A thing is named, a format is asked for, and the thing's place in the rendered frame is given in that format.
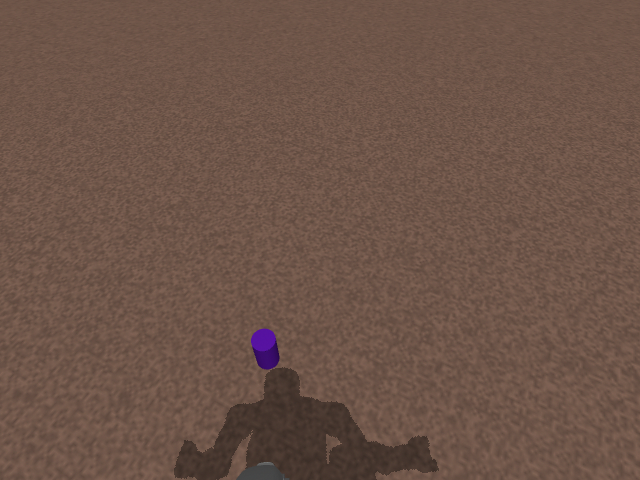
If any can can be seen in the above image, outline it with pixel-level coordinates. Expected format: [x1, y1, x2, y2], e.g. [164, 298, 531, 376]
[251, 329, 280, 370]

